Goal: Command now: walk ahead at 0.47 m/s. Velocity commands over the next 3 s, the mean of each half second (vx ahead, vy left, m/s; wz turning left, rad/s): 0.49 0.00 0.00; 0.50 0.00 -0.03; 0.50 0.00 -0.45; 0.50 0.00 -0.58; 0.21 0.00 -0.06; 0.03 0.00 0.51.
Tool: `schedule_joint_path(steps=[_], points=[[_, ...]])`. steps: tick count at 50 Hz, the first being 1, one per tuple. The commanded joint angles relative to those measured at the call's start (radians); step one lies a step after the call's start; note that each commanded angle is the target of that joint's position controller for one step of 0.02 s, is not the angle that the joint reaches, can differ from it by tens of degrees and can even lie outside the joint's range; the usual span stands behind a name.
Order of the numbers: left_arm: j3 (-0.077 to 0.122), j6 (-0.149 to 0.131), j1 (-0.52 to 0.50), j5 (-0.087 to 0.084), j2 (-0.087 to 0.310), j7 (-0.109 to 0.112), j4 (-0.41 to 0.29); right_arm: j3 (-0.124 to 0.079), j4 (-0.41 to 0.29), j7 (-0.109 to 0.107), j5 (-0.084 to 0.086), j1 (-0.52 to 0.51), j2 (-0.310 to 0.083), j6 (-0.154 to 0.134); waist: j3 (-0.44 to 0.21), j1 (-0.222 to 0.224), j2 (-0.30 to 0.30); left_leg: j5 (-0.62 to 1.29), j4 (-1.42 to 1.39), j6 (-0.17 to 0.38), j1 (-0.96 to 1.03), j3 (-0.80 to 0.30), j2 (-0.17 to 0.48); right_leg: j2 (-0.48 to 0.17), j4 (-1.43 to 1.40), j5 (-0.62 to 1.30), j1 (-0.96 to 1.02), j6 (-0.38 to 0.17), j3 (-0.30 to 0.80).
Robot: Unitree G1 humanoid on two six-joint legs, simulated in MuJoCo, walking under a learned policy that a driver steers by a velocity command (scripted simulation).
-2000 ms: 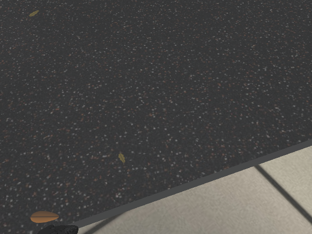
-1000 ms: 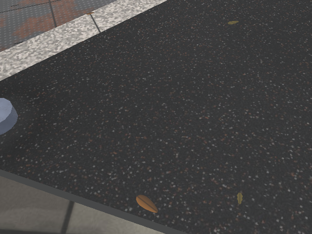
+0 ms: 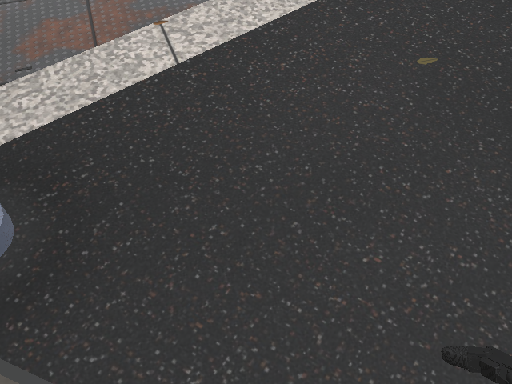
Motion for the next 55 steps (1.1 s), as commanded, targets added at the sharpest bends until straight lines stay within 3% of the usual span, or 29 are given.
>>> schedule_joint_path(steps=[1, 2, 4, 7, 10, 13, 16, 19, 21, 23, 24, 25, 26, 27, 28, 29, 30, 33, 35, 40, 45, 48, 49, 50, 51, 52, 53, 54, 55], points=[[0.026, -0.061, -0.090, -0.034, 0.148, -0.010, -0.136, -0.048, 0.033, -0.013, 0.001, 0.282, -0.160, 0.002, -0.199, -0.160, 0.161, -0.274, -0.328, 0.198, 0.669, -0.579, 0.344, -0.026, 0.454, 0.034, -0.647, -0.042, 0.055], [0.024, -0.063, -0.124, -0.018, 0.132, -0.006, -0.141, -0.040, 0.033, -0.011, -0.004, 0.225, -0.137, -0.001, -0.122, -0.124, 0.078, -0.159, -0.354, 0.182, 0.525, -0.474, 0.303, -0.067, 0.393, 0.116, -0.613, -0.042, 0.035], [0.029, -0.044, -0.094, 0.001, 0.107, -0.006, -0.126, -0.031, 0.031, -0.008, -0.019, 0.163, -0.101, -0.012, -0.083, -0.062, 0.105, -0.027, -0.408, 0.171, 0.371, -0.352, 0.241, -0.113, 0.314, 0.208, -0.506, -0.035, 0.043], [0.022, -0.017, -0.103, 0.008, 0.070, -0.003, -0.131, -0.036, 0.060, -0.010, -0.008, 0.168, -0.113, -0.032, -0.043, -0.036, 0.082, 0.083, -0.469, 0.194, 0.291, -0.260, 0.228, -0.125, 0.231, 0.257, -0.506, -0.006, 0.027], [0.018, -0.018, -0.218, 0.020, 0.063, -0.004, -0.172, -0.040, 0.087, -0.024, -0.007, 0.208, -0.135, -0.030, 0.000, -0.061, 0.055, 0.156, -0.488, 0.188, 0.302, -0.189, 0.207, -0.124, 0.050, 0.415, -0.575, 0.020, 0.016], [0.003, -0.034, -0.334, 0.016, 0.035, -0.019, -0.202, -0.041, 0.106, -0.034, 0.000, 0.253, -0.157, -0.021, 0.019, -0.106, 0.048, 0.173, -0.492, 0.154, 0.305, -0.118, 0.173, -0.083, -0.174, 0.580, -0.521, 0.015, -0.028], [-0.002, -0.042, -0.430, 0.006, 0.035, -0.037, -0.235, -0.045, 0.141, -0.037, 0.009, 0.327, -0.178, -0.009, 0.033, -0.145, 0.043, 0.155, -0.470, 0.150, 0.393, -0.121, 0.207, -0.056, -0.283, 0.613, -0.522, 0.005, -0.037], [0.002, -0.047, -0.478, 0.005, 0.054, -0.056, -0.267, -0.048, 0.167, -0.043, 0.013, 0.360, -0.185, 0.011, 0.034, -0.142, 0.053, 0.224, -0.404, 0.134, 0.524, -0.137, 0.259, -0.039, -0.346, 0.527, -0.555, -0.030, -0.027], [0.011, -0.048, -0.438, 0.006, 0.078, -0.062, -0.265, -0.053, 0.173, -0.048, 0.012, 0.352, -0.199, 0.023, 0.000, -0.108, 0.077, 0.380, -0.333, 0.113, 0.579, -0.137, 0.272, -0.012, -0.365, 0.440, -0.485, -0.057, -0.044], [0.046, -0.047, -0.221, 0.009, 0.141, -0.052, -0.206, -0.049, 0.169, -0.052, 0.007, 0.322, -0.198, 0.036, -0.143, 0.012, 0.083, 0.665, -0.066, 0.074, 0.547, -0.083, 0.211, 0.049, -0.390, 0.427, -0.173, -0.110, -0.101], [0.066, -0.043, -0.041, 0.018, 0.204, -0.040, -0.169, -0.029, 0.147, -0.056, -0.011, 0.331, -0.157, 0.036, -0.294, 0.076, 0.016, 0.458, 0.218, 0.039, 0.352, -0.050, 0.160, -0.085, -0.335, 0.474, 0.148, -0.167, 0.041], [0.086, -0.040, 0.024, 0.024, 0.292, -0.042, -0.147, 0.011, 0.131, -0.043, -0.010, 0.472, -0.023, 0.014, -0.437, 0.008, -0.248, -0.184, 0.601, -0.034, -0.075, -0.049, -0.033, -0.329, -0.420, 0.240, 0.521, -0.341, 0.543], [0.059, -0.038, 0.034, 0.013, 0.187, -0.042, -0.151, -0.005, 0.149, -0.037, 0.007, 0.414, -0.108, -0.010, -0.459, 0.053, -0.202, -0.419, 0.721, -0.026, -0.202, -0.192, -0.030, -0.342, -0.544, 0.134, 0.539, -0.335, 0.702], [0.044, -0.038, -0.044, 0.014, 0.152, -0.039, -0.160, -0.023, 0.114, -0.031, 0.035, 0.313, -0.171, -0.024, -0.287, 0.046, -0.146, -0.358, 0.749, -0.015, -0.279, -0.181, 0.025, -0.310, -0.564, 0.155, 0.414, -0.284, 0.545], [0.038, -0.037, -0.114, 0.018, 0.133, -0.036, -0.171, -0.019, 0.098, -0.035, 0.034, 0.251, -0.162, -0.030, -0.195, 0.017, -0.063, -0.267, 0.703, -0.012, -0.261, -0.148, 0.078, -0.272, -0.580, 0.255, 0.265, -0.259, 0.420], [0.032, -0.038, -0.163, 0.023, 0.109, -0.038, -0.173, -0.022, 0.094, -0.038, 0.016, 0.221, -0.151, -0.028, -0.123, -0.014, -0.024, -0.209, 0.635, -0.019, -0.229, -0.133, 0.111, -0.234, -0.609, 0.359, 0.134, -0.248, 0.331], [0.025, -0.044, -0.188, 0.033, 0.088, -0.040, -0.176, -0.026, 0.100, -0.039, 0.009, 0.240, -0.143, -0.017, -0.108, -0.049, -0.049, -0.166, 0.591, -0.022, -0.163, -0.141, 0.140, -0.206, -0.638, 0.415, 0.053, -0.236, 0.273], [0.030, -0.060, -0.193, 0.023, 0.096, -0.042, -0.158, -0.016, 0.114, -0.043, 0.003, 0.272, -0.092, 0.016, -0.085, -0.086, -0.057, -0.119, 0.506, -0.048, -0.106, -0.127, 0.157, -0.183, -0.714, 0.482, -0.049, -0.254, 0.180], [0.037, -0.062, -0.175, 0.022, 0.119, -0.033, -0.140, -0.013, 0.090, -0.046, -0.006, 0.205, -0.086, 0.022, -0.047, -0.078, -0.045, -0.038, 0.406, -0.070, -0.160, -0.121, 0.166, -0.178, -0.746, 0.503, -0.060, -0.259, 0.133], [0.042, -0.047, -0.117, 0.012, 0.146, -0.017, -0.105, -0.001, 0.052, -0.032, -0.005, 0.036, -0.061, 0.006, -0.007, -0.022, -0.042, 0.228, 0.085, -0.079, -0.137, -0.082, 0.129, -0.130, -0.762, 0.484, -0.038, -0.209, 0.021], [0.049, -0.025, -0.034, 0.000, 0.161, -0.011, -0.052, -0.001, 0.006, -0.008, 0.005, -0.091, -0.076, -0.007, 0.025, 0.014, -0.044, 0.200, -0.053, -0.050, -0.145, -0.084, 0.098, -0.192, -0.701, 0.484, 0.093, -0.197, 0.045], [0.057, -0.008, -0.051, -0.004, 0.180, -0.003, -0.044, -0.016, 0.012, 0.000, 0.004, -0.034, -0.116, -0.021, -0.006, -0.042, -0.068, 0.093, -0.104, -0.019, -0.039, -0.078, 0.068, -0.216, -0.605, 0.598, 0.142, -0.173, 0.090], [0.056, -0.003, -0.075, -0.004, 0.180, -0.001, -0.048, -0.032, 0.039, -0.004, 0.002, 0.062, -0.140, -0.024, -0.057, -0.101, -0.067, 0.086, -0.136, 0.000, 0.102, -0.052, 0.041, -0.184, -0.500, 0.724, 0.122, -0.153, 0.070], [0.041, -0.002, -0.073, 0.005, 0.143, -0.001, -0.054, -0.058, 0.085, -0.015, -0.004, 0.223, -0.195, -0.026, -0.175, -0.168, -0.044, 0.107, -0.112, 0.033, 0.355, -0.068, 0.066, -0.123, -0.304, 0.725, 0.031, -0.121, 0.033], [0.013, -0.004, -0.054, 0.036, 0.067, 0.000, -0.084, -0.077, 0.106, -0.027, -0.016, 0.393, -0.274, -0.021, -0.346, -0.214, 0.112, 0.103, -0.083, 0.089, 0.650, -0.302, 0.282, -0.033, 0.034, 0.392, -0.176, -0.076, -0.024], [-0.005, -0.024, 0.076, 0.003, -0.012, -0.005, -0.092, -0.081, 0.121, -0.020, -0.021, 0.398, -0.305, -0.013, -0.435, -0.138, 0.371, -0.139, -0.233, 0.223, 0.875, -0.735, 0.442, 0.104, 0.307, -0.124, -0.519, -0.033, 0.019], [0.023, -0.033, 0.005, -0.022, 0.114, -0.005, -0.076, -0.055, 0.106, -0.020, -0.010, 0.359, -0.194, -0.013, -0.332, -0.177, 0.219, -0.266, -0.288, 0.184, 0.792, -0.699, 0.407, 0.043, 0.405, -0.097, -0.614, -0.035, 0.107], [0.037, -0.036, -0.077, -0.032, 0.150, -0.005, -0.101, -0.041, 0.100, -0.023, -0.006, 0.298, -0.148, -0.016, -0.207, -0.169, 0.168, -0.241, -0.303, 0.141, 0.672, -0.540, 0.380, -0.001, 0.405, 0.003, -0.651, -0.044, 0.087], [0.037, -0.033, -0.110, -0.024, 0.135, 0.001, -0.104, -0.034, 0.097, -0.023, -0.011, 0.232, -0.126, -0.020, -0.148, -0.136, 0.101, -0.143, -0.331, 0.121, 0.551, -0.440, 0.343, -0.044, 0.374, 0.089, -0.609, -0.038, 0.072]])
Next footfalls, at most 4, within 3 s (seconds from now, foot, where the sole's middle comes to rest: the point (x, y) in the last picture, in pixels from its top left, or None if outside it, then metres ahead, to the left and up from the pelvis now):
0.48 right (333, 379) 0.46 -0.13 -0.76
1.00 left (242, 269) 0.74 0.12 -0.76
1.54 right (341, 204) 0.99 -0.17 -0.76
2.04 left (324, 124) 1.34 -0.12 -0.76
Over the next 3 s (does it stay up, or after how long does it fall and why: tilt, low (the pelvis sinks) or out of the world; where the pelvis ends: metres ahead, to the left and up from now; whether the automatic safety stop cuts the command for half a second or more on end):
stays up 1.28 -0.16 0.02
